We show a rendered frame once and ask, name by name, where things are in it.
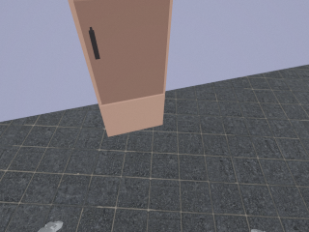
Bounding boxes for left robot hand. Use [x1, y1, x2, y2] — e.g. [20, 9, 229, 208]
[38, 220, 63, 232]

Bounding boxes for cupboard door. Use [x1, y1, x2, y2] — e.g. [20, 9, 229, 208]
[73, 0, 170, 105]

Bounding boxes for handle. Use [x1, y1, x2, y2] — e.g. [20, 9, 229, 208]
[89, 27, 100, 60]

